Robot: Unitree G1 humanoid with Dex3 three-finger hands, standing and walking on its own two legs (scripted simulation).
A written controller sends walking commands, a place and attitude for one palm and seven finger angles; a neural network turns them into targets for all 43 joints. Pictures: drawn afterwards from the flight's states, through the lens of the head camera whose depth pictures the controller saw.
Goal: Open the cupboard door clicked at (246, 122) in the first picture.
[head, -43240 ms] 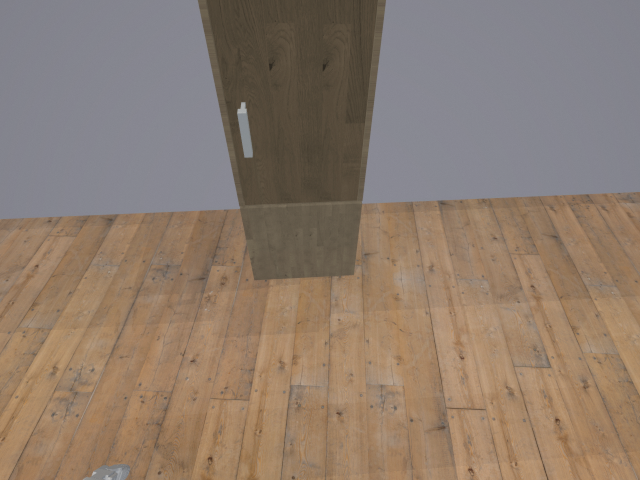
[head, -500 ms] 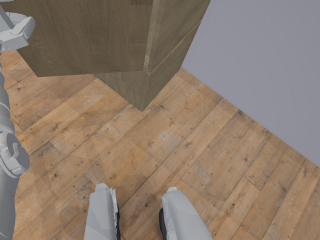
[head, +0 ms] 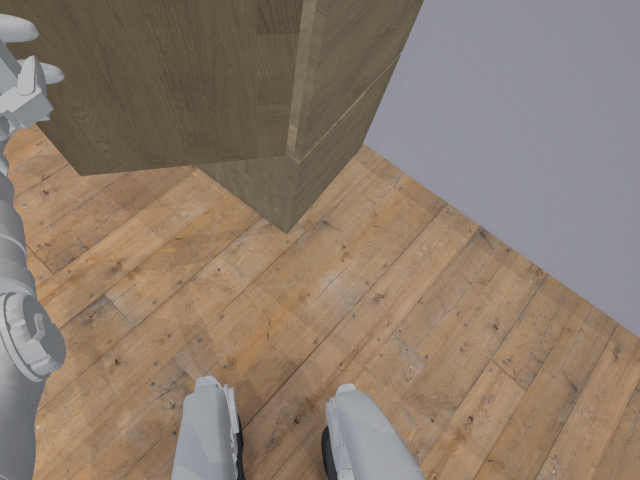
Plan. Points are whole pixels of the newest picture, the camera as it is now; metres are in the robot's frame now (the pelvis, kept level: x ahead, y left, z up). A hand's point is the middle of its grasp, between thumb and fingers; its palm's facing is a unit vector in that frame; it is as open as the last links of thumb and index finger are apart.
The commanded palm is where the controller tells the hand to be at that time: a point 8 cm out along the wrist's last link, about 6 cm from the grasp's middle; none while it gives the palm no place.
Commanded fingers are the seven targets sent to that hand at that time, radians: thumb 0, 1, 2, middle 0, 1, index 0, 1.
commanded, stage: pull the door open along its arc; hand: left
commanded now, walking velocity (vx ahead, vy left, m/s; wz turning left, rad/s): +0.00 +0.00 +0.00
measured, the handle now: (8, 57) +0.57 +0.30 +0.07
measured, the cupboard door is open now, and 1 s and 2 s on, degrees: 48 96 94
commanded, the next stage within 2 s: open thumb and fingers to let go in 0.90 s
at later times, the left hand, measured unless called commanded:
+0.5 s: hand (97, 201) +0.41 +0.20 +0.06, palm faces +0.44 -0.90 +0.02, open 5.9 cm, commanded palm +0.34 +0.24 +0.06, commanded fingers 0.00 0.90 0.90 -0.40 -1.35 -0.40 -1.35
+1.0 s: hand (210, 272) +0.33 +0.09 +0.07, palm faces +0.50 -0.86 +0.01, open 6.1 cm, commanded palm +0.29 +0.13 +0.06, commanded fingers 0.00 0.83 0.87 -0.40 -1.34 -0.40 -1.34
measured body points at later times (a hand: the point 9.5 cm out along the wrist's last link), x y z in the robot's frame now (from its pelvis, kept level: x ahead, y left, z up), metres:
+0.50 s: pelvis +0.02 -0.01 +0.03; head +0.12 +0.01 +0.47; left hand +0.38 +0.24 +0.06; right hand +0.15 -0.25 -0.09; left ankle +0.05 +0.12 -0.60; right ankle -0.01 -0.14 -0.60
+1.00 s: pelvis +0.02 -0.04 +0.03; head +0.09 -0.05 +0.48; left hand +0.30 +0.14 +0.07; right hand +0.17 -0.26 -0.09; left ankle +0.05 +0.12 -0.60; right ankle -0.01 -0.14 -0.60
